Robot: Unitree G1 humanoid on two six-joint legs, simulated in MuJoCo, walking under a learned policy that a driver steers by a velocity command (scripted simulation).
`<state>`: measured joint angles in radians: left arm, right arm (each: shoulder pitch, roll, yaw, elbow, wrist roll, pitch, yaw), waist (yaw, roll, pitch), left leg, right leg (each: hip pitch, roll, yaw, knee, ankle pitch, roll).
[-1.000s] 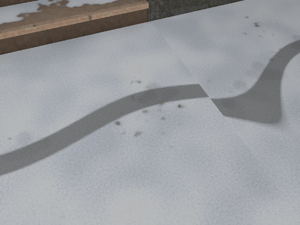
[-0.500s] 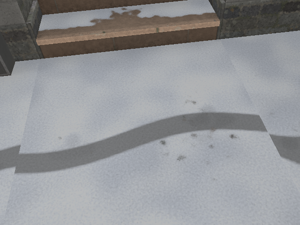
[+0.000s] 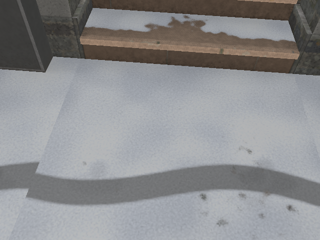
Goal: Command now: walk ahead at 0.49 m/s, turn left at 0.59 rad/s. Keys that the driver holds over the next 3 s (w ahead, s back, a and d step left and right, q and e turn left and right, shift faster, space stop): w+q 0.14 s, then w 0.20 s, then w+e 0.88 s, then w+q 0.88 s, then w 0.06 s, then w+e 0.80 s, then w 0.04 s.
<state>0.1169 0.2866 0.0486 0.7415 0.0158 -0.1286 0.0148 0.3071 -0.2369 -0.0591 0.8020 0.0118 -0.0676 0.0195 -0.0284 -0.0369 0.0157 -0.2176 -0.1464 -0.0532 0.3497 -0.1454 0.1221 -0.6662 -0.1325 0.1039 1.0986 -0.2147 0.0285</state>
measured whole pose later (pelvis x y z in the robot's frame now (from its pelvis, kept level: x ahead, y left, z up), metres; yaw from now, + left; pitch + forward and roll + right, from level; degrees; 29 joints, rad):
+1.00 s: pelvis +0.49 +0.00 +0.00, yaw -7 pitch +2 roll +2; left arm 0.23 0.32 0.07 0.66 -0.02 -0.03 -0.01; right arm 0.31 -0.27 -0.07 0.83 -0.01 -0.10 0.00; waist -0.05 -0.06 0.00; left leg -0.11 -0.02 0.11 0.28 -0.20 0.02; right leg -0.70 -0.09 0.07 1.05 -0.19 0.02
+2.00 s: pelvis +1.00 -0.12 +0.00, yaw +2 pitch +1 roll +0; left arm 0.21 0.27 0.03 0.76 0.06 -0.06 -0.02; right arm 0.29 -0.29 -0.07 0.83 -0.01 -0.03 0.02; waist -0.01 -0.03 0.08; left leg -0.25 -0.13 -0.01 0.40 -0.16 0.12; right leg -0.48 -0.08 0.02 1.11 -0.32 0.02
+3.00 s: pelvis +1.54 -0.09 +0.04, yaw -14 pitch +3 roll +1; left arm 0.41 0.26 0.08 0.93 0.01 -0.07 -0.01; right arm -0.02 -0.13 0.05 0.54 -0.04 -0.02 -0.04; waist 0.06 -0.04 0.03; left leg -0.90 0.05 0.07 1.31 -0.45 0.03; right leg -0.24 0.10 0.25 1.01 -0.15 -0.07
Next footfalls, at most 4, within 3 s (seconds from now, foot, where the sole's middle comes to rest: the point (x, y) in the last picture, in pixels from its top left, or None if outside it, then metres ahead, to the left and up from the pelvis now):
0.26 right None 0.32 -0.14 -0.78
0.74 left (131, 236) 0.51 0.12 -0.78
1.24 right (202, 183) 0.75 -0.20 -0.78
1.80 left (170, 128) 1.07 -0.07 -0.78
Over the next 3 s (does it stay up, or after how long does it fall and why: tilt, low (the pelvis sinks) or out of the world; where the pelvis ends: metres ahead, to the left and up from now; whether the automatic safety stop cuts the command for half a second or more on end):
stays up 1.54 -0.09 0.04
